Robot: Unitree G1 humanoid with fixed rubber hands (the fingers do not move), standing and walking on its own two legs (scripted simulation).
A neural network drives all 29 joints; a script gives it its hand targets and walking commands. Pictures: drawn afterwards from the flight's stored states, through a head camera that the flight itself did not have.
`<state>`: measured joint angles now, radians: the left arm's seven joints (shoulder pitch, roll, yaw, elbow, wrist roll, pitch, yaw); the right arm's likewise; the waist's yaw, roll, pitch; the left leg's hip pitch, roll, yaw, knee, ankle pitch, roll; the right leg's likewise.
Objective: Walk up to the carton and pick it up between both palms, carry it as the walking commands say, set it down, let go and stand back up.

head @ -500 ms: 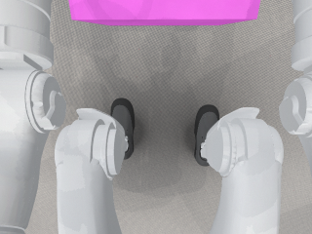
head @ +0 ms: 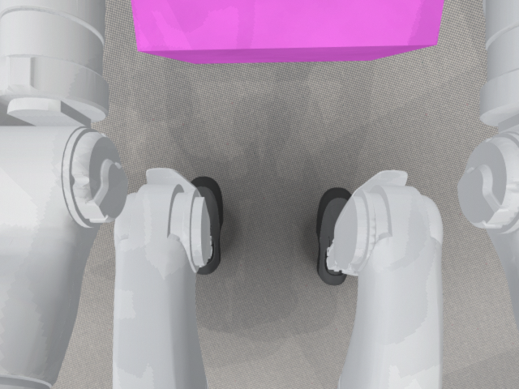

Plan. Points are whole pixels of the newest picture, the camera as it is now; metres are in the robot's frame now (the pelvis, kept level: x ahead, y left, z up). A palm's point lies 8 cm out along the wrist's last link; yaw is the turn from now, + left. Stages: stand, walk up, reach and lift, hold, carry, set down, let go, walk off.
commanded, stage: reach and lift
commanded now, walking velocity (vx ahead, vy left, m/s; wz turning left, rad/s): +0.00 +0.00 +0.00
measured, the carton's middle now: out of the picture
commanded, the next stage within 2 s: none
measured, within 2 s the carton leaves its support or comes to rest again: neither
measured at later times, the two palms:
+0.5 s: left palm out of the picture +0.57 +0.17 -0.03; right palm out of the picture +0.56 -0.18 -0.03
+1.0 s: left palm out of the picture +0.54 +0.17 +0.04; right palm out of the picture +0.54 -0.18 +0.04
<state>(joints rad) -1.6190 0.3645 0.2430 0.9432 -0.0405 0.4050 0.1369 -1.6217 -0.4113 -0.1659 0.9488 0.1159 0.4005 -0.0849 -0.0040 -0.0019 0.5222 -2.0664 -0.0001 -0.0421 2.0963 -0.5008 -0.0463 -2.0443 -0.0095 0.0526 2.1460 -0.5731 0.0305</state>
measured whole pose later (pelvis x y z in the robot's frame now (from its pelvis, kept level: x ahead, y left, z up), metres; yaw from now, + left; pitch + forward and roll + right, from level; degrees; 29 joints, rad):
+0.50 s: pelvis -0.01 +0.00 +0.05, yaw -1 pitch +23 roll +1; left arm -1.50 0.30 0.32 0.79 0.02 0.49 0.17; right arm -1.52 -0.33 -0.21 0.84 0.09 0.46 -0.16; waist 0.00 -0.01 0.52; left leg -1.88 0.00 -0.04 1.96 -0.48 -0.05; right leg -1.87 0.00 0.05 2.00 -0.54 0.03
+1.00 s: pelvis -0.02 +0.00 +0.10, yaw -2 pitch +19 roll +1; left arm -1.42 0.26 0.35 0.74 0.06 0.51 0.16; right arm -1.45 -0.30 -0.22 0.80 0.08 0.48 -0.17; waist 0.00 -0.02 0.52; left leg -1.67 0.00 -0.04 1.78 -0.45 -0.05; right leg -1.67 0.01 0.05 1.81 -0.49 0.03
